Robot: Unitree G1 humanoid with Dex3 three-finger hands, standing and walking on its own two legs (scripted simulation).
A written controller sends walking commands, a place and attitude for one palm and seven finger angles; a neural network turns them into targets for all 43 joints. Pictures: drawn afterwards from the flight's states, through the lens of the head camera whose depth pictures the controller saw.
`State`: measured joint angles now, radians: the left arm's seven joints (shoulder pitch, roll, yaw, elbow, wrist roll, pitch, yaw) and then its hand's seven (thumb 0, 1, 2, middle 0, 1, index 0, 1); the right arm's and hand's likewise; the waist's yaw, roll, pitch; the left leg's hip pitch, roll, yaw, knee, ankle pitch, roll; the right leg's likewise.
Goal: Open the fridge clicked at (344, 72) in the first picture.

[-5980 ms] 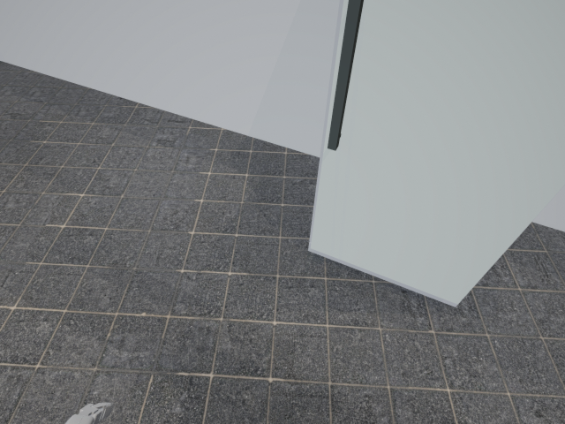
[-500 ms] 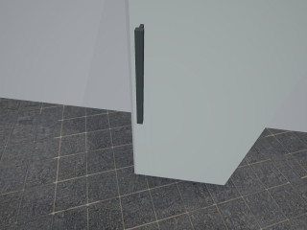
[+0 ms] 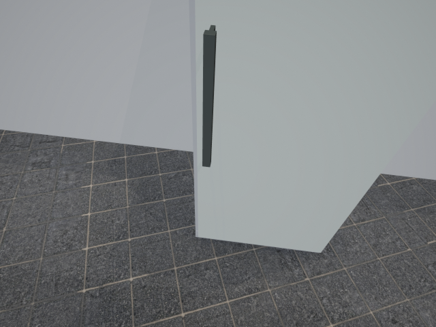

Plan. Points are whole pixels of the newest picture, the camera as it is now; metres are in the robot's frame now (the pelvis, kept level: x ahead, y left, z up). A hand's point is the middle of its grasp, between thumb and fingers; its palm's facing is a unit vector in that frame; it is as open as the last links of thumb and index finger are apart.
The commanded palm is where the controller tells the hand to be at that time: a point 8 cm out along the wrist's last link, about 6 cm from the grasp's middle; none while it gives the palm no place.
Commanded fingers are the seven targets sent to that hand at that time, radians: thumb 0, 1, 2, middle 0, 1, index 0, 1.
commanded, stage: look again from close up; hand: left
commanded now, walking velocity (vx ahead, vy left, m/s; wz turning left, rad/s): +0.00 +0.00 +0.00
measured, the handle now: (209, 107) +0.61 +0.07 +0.08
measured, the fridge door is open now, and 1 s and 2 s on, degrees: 0 0 0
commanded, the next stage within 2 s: none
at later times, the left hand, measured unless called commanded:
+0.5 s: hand out of the picture -0.09 +0.14 -0.18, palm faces +0.08 -0.99 -0.15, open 7.3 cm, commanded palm none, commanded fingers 0.00 0.90 0.90 -0.20 -0.30 -0.20 -0.30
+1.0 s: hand out of the picture -0.10 +0.16 -0.19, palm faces +0.08 -0.99 -0.13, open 7.3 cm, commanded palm none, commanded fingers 0.00 0.90 0.90 -0.20 -0.30 -0.20 -0.30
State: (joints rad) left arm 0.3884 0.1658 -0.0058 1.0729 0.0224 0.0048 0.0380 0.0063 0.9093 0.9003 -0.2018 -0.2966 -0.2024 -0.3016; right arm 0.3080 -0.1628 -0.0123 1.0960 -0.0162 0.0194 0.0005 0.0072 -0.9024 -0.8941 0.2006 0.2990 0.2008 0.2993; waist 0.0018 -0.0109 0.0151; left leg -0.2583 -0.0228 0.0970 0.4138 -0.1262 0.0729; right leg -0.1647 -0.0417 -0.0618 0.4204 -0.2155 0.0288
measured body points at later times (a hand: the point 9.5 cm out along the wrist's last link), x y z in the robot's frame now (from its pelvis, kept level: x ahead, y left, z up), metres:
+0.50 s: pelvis -0.02 +0.00 +0.00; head -0.04 +0.00 +0.45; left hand -0.09 +0.20 -0.17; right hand -0.03 -0.22 -0.16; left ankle +0.07 +0.07 -0.74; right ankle +0.01 -0.14 -0.74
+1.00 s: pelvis -0.05 +0.01 -0.01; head -0.07 +0.03 +0.44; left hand -0.10 +0.21 -0.17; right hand -0.07 -0.21 -0.16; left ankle +0.07 +0.07 -0.74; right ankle +0.00 -0.14 -0.74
